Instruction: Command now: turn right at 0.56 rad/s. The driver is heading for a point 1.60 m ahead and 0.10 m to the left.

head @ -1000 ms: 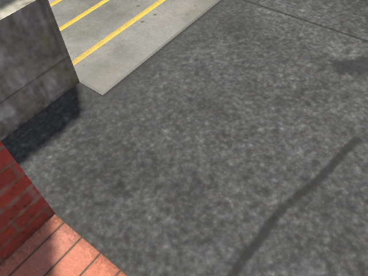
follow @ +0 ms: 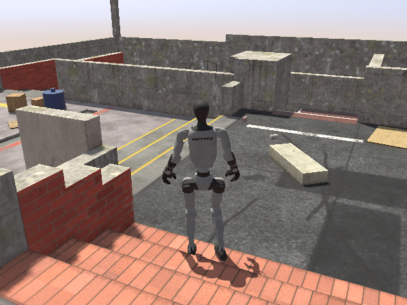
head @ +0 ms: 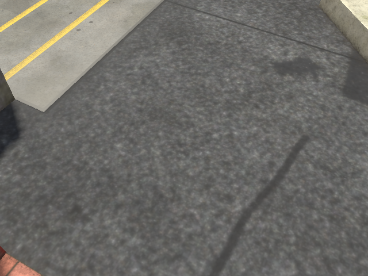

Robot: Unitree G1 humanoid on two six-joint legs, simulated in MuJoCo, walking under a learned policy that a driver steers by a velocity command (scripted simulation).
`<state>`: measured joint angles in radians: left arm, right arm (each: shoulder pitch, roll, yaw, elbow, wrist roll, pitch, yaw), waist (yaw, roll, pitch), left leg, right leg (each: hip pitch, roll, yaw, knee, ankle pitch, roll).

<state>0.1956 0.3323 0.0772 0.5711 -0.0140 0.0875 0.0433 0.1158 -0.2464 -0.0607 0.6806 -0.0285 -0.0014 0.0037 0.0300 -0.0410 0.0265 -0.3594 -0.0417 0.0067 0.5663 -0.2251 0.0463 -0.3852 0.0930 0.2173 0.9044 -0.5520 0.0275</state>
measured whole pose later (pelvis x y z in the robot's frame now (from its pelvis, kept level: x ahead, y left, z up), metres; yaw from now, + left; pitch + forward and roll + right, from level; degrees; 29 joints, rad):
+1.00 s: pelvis +0.02 +0.00 +0.00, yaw +6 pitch +3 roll -1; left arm 0.11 0.31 0.08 0.64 0.00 0.06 0.05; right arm 0.21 -0.27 -0.05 0.63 0.01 0.04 0.00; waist -0.01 -0.05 0.05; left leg -0.37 -0.05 0.00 0.60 -0.29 0.08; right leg -0.54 -0.01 0.05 1.23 -0.50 0.07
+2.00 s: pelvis +0.29 +0.07 -0.08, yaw +0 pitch +3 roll -1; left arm 0.58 0.21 0.05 0.85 -0.05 -0.03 0.05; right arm -0.09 -0.26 -0.04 0.56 0.00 -0.14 0.08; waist 0.17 0.07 -0.01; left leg -0.51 0.02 -0.13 0.40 0.36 0.03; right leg 0.07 0.08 0.31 0.73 -0.82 -0.04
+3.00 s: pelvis +0.82 +0.04 -0.14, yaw +1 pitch +2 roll -2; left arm 0.35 0.26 0.08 0.83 -0.01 -0.08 0.02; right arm 0.10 -0.25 -0.05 0.77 0.01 -0.02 0.04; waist 0.06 0.04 0.02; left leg -0.63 0.08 -0.02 0.68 -0.04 0.03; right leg 0.06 0.00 -0.23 0.26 -0.34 0.01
